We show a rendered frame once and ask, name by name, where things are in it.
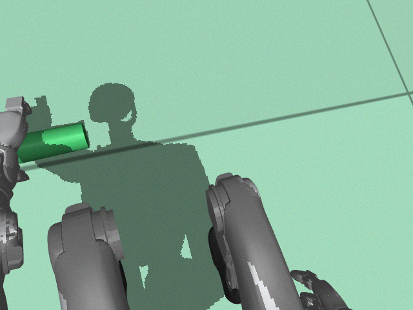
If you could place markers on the bottle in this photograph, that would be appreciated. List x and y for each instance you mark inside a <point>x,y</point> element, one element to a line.
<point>52,142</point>

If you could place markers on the left robot arm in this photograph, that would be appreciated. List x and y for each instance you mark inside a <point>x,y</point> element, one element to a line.
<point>11,236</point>

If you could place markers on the right robot hand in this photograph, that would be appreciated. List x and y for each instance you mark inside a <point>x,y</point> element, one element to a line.
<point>325,296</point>

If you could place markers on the right robot foot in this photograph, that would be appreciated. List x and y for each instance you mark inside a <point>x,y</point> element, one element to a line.
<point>231,294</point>

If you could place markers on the left robot hand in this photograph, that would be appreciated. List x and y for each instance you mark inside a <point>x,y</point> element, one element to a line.
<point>13,127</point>

